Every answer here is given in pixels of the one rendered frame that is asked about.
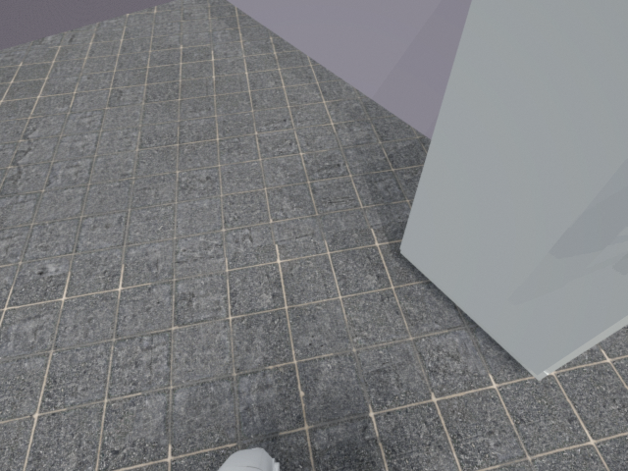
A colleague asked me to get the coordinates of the fridge door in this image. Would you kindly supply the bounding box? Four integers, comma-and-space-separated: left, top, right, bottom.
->
400, 0, 628, 376

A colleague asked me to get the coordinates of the left robot thigh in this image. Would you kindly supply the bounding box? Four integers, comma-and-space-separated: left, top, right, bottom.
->
218, 448, 280, 471

